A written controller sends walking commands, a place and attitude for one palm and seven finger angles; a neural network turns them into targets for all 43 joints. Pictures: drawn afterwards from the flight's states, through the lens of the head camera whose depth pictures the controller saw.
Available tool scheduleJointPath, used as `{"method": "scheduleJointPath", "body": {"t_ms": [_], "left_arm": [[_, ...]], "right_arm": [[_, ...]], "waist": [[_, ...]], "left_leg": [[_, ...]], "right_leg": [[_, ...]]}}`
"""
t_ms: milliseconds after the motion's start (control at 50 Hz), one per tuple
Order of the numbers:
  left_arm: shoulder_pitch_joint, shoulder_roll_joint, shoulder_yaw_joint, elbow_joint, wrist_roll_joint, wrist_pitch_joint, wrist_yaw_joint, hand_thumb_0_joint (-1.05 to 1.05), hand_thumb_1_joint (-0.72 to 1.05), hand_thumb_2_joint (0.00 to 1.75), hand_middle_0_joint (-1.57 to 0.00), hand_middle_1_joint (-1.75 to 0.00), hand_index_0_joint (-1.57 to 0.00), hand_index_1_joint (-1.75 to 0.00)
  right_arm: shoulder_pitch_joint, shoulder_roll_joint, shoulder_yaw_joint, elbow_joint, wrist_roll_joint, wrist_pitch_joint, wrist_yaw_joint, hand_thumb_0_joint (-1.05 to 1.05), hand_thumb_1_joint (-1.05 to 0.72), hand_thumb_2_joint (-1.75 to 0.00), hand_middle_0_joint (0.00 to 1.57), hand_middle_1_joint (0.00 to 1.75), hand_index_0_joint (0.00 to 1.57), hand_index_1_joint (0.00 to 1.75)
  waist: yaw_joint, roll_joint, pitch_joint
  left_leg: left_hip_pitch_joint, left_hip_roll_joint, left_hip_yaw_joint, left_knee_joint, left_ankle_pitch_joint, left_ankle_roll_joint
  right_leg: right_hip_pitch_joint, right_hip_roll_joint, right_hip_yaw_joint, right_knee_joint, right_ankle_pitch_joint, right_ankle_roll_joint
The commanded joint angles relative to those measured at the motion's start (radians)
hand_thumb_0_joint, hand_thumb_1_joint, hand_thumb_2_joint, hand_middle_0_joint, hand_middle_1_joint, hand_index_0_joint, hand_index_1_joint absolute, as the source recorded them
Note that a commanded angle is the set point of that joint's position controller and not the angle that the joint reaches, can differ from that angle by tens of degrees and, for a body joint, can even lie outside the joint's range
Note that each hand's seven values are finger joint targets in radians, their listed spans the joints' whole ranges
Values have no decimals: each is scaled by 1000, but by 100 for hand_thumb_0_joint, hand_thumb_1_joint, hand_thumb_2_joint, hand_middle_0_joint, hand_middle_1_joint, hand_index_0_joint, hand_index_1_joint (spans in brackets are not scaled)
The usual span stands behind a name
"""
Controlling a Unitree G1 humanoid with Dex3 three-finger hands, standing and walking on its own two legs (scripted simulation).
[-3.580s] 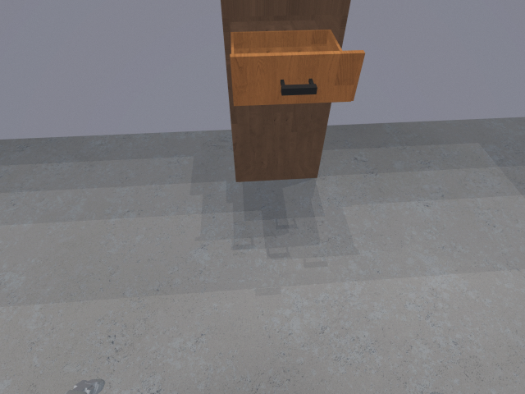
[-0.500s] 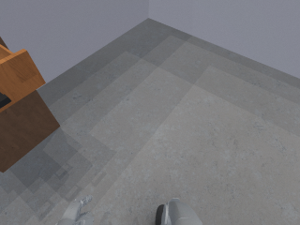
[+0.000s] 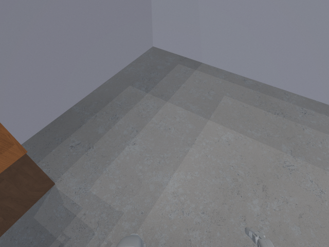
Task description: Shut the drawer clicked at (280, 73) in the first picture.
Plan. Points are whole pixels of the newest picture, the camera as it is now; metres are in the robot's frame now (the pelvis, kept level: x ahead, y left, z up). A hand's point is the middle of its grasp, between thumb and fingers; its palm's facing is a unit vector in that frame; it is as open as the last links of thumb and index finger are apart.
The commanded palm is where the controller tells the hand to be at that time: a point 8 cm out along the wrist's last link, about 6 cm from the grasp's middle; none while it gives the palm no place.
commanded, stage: walk to a spot facing it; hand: left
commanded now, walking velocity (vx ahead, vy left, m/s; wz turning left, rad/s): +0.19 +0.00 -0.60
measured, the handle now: out of the picture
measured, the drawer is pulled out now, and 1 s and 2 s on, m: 0.30 0.30 0.30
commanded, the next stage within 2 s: turn to face it in 0.20 s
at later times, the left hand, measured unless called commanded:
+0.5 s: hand (123, 204) +0.26 +0.17 -0.17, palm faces -0.22 -0.94 -0.24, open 7.4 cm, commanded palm none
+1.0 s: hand (90, 236) +0.16 +0.24 -0.17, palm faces +0.12 -0.97 -0.22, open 7.4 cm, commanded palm none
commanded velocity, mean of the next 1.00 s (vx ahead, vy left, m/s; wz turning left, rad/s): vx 0.00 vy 0.00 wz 0.28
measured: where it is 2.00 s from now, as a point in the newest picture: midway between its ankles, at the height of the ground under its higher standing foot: outside the picture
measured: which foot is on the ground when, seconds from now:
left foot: up 0.00-0.06, down 0.08-0.48, up 0.50-0.74, down 0.76-1.00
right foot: down 0.00-0.08, up 0.10-0.44, down 0.46-0.76, up 0.78-1.00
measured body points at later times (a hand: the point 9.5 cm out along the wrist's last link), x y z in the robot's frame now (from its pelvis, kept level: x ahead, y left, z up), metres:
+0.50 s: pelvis +0.10 +0.00 -0.01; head +0.13 -0.01 +0.44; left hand +0.27 +0.22 -0.15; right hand +0.03 -0.24 -0.17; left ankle +0.10 +0.13 -0.74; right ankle +0.11 -0.13 -0.74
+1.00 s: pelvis +0.09 +0.03 +0.00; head +0.12 +0.05 +0.45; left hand +0.16 +0.29 -0.16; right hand +0.15 -0.21 -0.14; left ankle +0.14 +0.11 -0.74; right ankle +0.08 -0.12 -0.67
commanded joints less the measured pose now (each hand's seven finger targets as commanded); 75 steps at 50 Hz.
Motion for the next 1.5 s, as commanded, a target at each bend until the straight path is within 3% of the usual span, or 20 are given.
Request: {"method": "scheduleJointPath", "body": {"t_ms": [0,20,60,80,220,400,460,500,700,720,740,760,880,1060,1180,1200,1220,1240,1320,1480], "left_arm": [[3,155,32,-57,-7,-8,9,0,90,90,-20,-30,-20,-30],[-24,144,33,-68,-13,-6,8,0,90,90,-20,-30,-20,-30],[23,68,20,-89,-25,-9,-6,0,90,90,-20,-30,-20,-30],[22,112,28,-80,-11,1,-4,0,90,90,-20,-30,-20,-30],[-19,29,28,-80,-8,74,-31,0,90,90,-20,-30,-20,-30],[-62,1,-8,-51,2,34,3,0,90,90,-20,-30,-20,-30],[-4,165,-3,8,-3,4,24,0,90,90,-20,-30,-20,-30],[-52,177,11,4,-5,15,33,0,90,90,-20,-30,-20,-30],[-228,139,28,-89,-6,62,41,0,90,90,-20,-30,-20,-30],[-239,116,26,-107,-14,72,37,0,90,90,-20,-30,-20,-30],[-226,52,23,-143,-20,83,31,0,90,90,-20,-30,-20,-30],[-298,33,16,-192,-16,83,28,0,90,90,-20,-30,-20,-30],[-221,51,32,-126,-11,78,17,0,90,90,-20,-30,-20,-30],[-204,71,29,-149,-15,81,23,0,90,90,-20,-30,-20,-30],[-24,96,31,-121,-21,75,29,0,90,90,-20,-30,-20,-30],[30,131,38,-116,-13,67,33,0,90,90,-20,-30,-20,-30],[30,225,54,-136,8,56,41,0,90,90,-20,-30,-20,-30],[-69,265,42,-178,1,65,41,0,90,90,-20,-30,-20,-30],[-229,152,15,-209,-4,38,37,0,90,90,-20,-30,-20,-30],[-33,220,26,-145,5,43,32,0,90,90,-20,-30,-20,-30]], "right_arm": [[22,-62,-12,-74,7,-38,-15,0,-90,-90,20,30,20,30],[133,-95,-17,-42,4,-45,-28,0,-90,-90,20,30,20,30],[323,-267,-45,-3,-6,-43,-38,0,-90,-90,20,30,20,30],[282,-220,-30,-24,3,-34,-35,0,-90,-90,20,30,20,30],[126,-118,-11,-27,5,-34,-46,0,-90,-90,20,30,20,30],[205,-97,-18,68,-2,-10,-35,0,-90,-90,20,30,20,30],[237,9,14,77,19,-2,-28,0,-90,-90,20,30,20,30],[207,-31,0,74,16,30,-35,0,-90,-90,20,30,20,30],[299,-19,-25,68,6,51,-7,0,-90,-90,20,30,20,30],[341,-55,-34,69,3,46,-5,0,-90,-90,20,30,20,30],[366,-152,-56,53,-6,38,-8,0,-90,-90,20,30,20,30],[390,-211,-72,40,-15,35,-15,0,-90,-90,20,30,20,30],[210,-139,-53,1,1,9,-38,0,-90,-90,20,30,20,30],[182,-193,-77,-18,1,35,-25,0,-90,-90,20,30,20,30],[56,-215,-89,-68,2,60,-11,0,-90,-90,20,30,20,30],[31,-190,-86,-81,8,65,-7,0,-90,-90,20,30,20,30],[58,-109,-75,-103,16,68,-4,0,-90,-90,20,30,20,30],[49,-124,-77,-122,1,65,-4,0,-90,-90,20,30,20,30],[94,-136,-73,-63,-1,79,21,0,-90,-90,20,30,20,30],[-66,-100,-39,-97,13,72,22,0,-90,-90,20,30,20,30]], "waist": [[-56,-108,-19],[-111,-82,-58],[-149,275,-188],[-140,113,-160],[-47,161,-18],[-51,108,-59],[-35,-154,-157],[-19,-324,-133],[-98,-130,-10],[-125,-17,-11],[-133,280,8],[-171,303,20],[-95,105,-77],[-119,124,-84],[-43,144,-65],[-14,74,-54],[-15,-223,-37],[-36,-299,16],[-123,-149,64],[-9,-222,-16]], "left_leg": [[214,-58,30,-234,25,14],[418,-30,12,-344,108,30],[741,447,-417,-413,402,222],[610,447,-368,-429,305,247],[313,263,64,-450,457,171],[278,172,60,-289,381,130],[103,15,85,-85,-265,14],[64,4,29,123,-360,17],[231,-24,109,-132,-26,9],[270,12,30,-258,47,32],[276,212,-305,-416,151,126],[231,345,-504,-520,150,243],[330,170,-288,-465,214,207],[364,145,-397,-469,112,238],[102,54,-420,-452,-53,170],[-6,-3,-368,-357,-119,125],[-186,-147,-200,-58,-232,39],[-183,-164,-114,197,-272,17],[-85,-80,-81,456,-79,7],[7,-74,25,117,-187,-13]], "right_leg": [[-16,-241,256,-11,447,-79],[-115,-190,212,124,446,-40],[-479,-27,-11,662,-322,65],[-472,-82,13,776,-321,69],[-382,-171,-68,693,-82,127],[-21,-117,-144,32,155,111],[208,-487,83,-18,743,-27],[148,-503,79,-42,784,-93],[-141,-426,-180,56,158,29],[-205,-374,-208,173,18,70],[-366,-238,-241,384,-241,143],[-426,-171,-162,610,-361,149],[-432,-185,-19,701,-83,157],[-350,-133,-20,449,-142,157],[-3,-85,-63,92,-46,120],[107,-143,-16,-75,-15,101],[153,-417,305,-274,-260,4],[-46,-581,393,-318,-299,-68],[-148,-383,62,-179,77,-13],[76,-440,-45,-59,452,-46]]}}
